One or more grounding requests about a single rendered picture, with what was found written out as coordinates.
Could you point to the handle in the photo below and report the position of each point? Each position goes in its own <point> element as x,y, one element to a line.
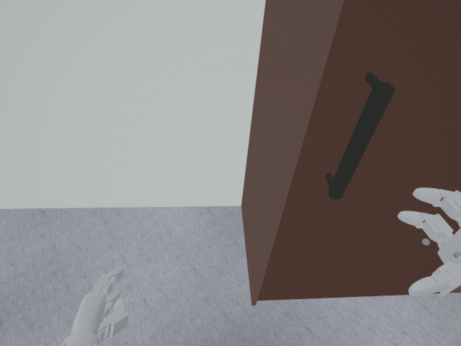
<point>372,113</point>

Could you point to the wardrobe door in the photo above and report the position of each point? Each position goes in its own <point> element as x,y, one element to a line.
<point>357,246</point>

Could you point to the robot left hand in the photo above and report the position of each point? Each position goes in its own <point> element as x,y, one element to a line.
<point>92,315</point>

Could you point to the robot left forearm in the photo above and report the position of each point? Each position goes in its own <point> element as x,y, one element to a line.
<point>81,339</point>

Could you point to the robot right hand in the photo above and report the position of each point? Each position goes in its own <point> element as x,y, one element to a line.
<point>447,277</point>

